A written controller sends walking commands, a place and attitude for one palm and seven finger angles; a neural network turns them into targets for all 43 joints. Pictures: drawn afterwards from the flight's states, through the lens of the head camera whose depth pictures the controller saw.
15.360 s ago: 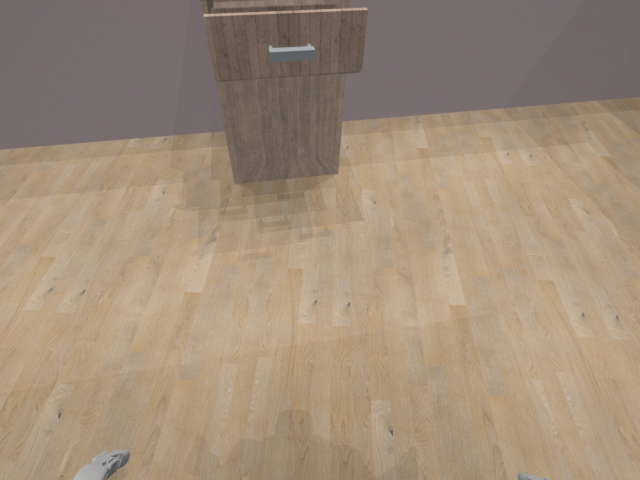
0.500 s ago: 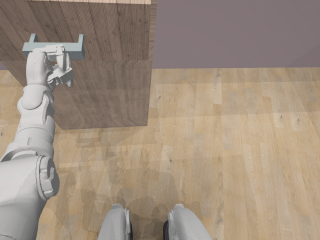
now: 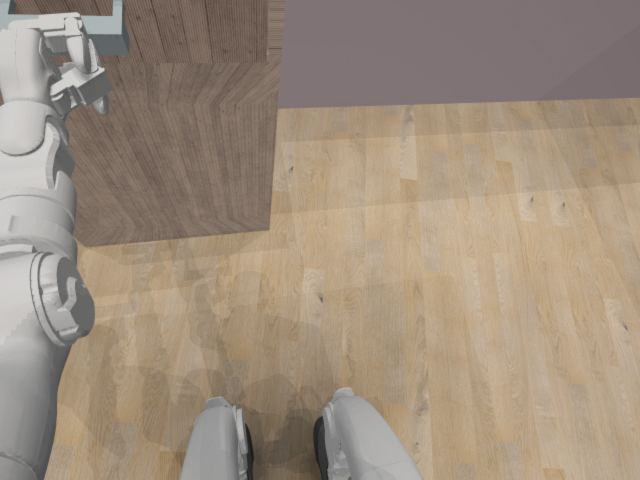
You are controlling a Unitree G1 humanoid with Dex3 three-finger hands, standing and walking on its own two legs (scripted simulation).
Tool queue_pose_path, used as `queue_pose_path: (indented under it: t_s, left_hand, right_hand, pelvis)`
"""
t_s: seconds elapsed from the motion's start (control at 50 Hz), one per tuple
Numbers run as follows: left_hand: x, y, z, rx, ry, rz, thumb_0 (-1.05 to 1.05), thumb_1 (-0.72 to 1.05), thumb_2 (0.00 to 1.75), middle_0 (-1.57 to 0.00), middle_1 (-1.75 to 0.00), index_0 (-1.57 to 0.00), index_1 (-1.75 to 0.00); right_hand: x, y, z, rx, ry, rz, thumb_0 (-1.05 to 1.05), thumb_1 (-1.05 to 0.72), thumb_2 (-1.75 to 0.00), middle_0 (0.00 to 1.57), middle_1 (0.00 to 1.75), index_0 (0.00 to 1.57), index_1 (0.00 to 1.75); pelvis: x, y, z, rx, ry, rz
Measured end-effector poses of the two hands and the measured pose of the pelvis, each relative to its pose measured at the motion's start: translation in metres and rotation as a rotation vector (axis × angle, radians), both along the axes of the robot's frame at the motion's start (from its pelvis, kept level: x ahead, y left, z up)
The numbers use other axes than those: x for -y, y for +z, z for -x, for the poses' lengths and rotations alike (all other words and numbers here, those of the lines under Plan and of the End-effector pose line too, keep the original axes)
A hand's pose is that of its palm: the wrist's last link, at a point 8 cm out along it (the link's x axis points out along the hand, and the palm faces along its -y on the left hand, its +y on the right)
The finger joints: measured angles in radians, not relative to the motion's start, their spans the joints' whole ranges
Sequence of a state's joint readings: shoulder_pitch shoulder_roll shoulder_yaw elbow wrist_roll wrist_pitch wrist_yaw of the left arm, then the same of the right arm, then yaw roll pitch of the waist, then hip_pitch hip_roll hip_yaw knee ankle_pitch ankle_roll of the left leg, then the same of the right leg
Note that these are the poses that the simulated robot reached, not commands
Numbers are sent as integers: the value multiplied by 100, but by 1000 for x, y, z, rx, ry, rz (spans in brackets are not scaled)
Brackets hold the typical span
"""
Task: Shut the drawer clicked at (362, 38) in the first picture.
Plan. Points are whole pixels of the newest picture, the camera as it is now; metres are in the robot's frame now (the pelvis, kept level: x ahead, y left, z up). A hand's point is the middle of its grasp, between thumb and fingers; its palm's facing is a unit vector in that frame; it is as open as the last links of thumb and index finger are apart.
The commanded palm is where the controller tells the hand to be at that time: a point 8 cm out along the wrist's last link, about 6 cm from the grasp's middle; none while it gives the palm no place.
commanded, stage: push the drawer shut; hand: left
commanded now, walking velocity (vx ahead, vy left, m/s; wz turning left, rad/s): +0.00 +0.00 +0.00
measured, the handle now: (63, 20) +0.64 +0.22 +0.08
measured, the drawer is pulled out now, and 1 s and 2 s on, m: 0.02 0.00 0.00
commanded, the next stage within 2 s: pull the fist back off the drawer in 0.46 s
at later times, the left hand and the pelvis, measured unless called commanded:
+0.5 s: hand (86, 53) +0.59 +0.19 +0.09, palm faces +0.04 -1.00 -0.04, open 3.2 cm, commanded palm +0.63 +0.20 +0.09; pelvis -0.01 +0.00 -0.01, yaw -1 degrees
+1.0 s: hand (87, 56) +0.59 +0.19 +0.08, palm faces +0.04 -1.00 -0.03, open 3.1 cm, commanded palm +0.58 +0.20 +0.09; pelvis -0.02 +0.01 -0.02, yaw -1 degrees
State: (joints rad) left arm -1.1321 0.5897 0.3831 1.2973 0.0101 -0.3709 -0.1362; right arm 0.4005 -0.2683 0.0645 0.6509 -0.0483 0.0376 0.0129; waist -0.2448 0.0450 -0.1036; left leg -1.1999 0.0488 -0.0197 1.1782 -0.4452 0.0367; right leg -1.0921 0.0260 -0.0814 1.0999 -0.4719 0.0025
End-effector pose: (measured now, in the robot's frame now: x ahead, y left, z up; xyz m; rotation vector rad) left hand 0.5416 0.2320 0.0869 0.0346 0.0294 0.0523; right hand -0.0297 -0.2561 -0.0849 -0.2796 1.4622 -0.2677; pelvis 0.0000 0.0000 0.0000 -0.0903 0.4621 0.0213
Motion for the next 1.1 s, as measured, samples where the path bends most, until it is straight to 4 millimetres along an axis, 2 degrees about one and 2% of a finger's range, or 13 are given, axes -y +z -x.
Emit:
queue_pose_path:
  t_s: [0.2, 0.42, 0.78, 0.98, 1.1]
  left_hand:
    - [-3, 2, -23, -14, -4, 1, 3, 75, 94, -140, -160, -140, -160]
    - [-13, 2, -27, -14, -4, -8, 2, 62, 93, -140, -160, -140, -160]
    - [-15, 2, -28, -21, -13, -7, 1, 61, 93, -140, -160, -140, -160]
    - [-15, 0, -27, -21, -10, 0, -1, 62, 91, -140, -160, -140, -160]
    - [-9, -2, -24, -13, -6, 21, -1, 70, 89, -140, -160, -140, -160]
  right_hand:
    - [-7, 3, 20, -54, -28, 6, 0, -91, -90, 20, 30, 20, 30]
    - [-12, 2, 32, -85, -26, 10, 0, -91, -90, 20, 30, 20, 30]
    - [-13, 2, 37, -47, 0, 40, 0, -91, -90, 20, 30, 20, 30]
    - [-20, -1, 38, -58, -7, 13, 0, -91, -90, 20, 30, 20, 30]
    - [-22, 1, 31, -54, -22, -13, 0, -91, -90, 20, 30, 20, 30]
  pelvis:
    - [-2, -4, 0, -29, -4, 13]
    - [-2, -10, 6, -49, 3, 26]
    - [-5, -16, 17, -62, 7, 39]
    - [-7, -17, 16, -61, 4, 37]
    - [-8, -10, 9, -50, -5, 29]
